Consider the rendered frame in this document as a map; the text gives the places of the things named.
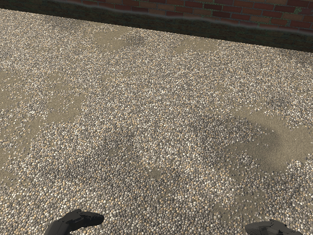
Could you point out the right robot hand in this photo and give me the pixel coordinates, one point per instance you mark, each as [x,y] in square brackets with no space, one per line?
[272,227]

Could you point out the left robot hand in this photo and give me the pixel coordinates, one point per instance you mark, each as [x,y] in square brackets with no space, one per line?
[74,220]

